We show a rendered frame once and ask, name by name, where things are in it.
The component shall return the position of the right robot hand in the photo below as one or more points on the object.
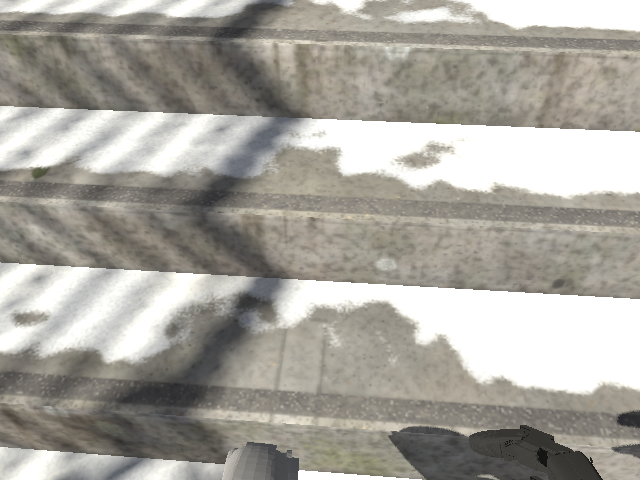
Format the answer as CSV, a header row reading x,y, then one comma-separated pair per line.
x,y
536,450

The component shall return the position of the left robot thigh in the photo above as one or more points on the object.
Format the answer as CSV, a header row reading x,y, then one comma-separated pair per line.
x,y
260,461

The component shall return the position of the left robot shin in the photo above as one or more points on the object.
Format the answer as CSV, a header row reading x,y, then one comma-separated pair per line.
x,y
228,456

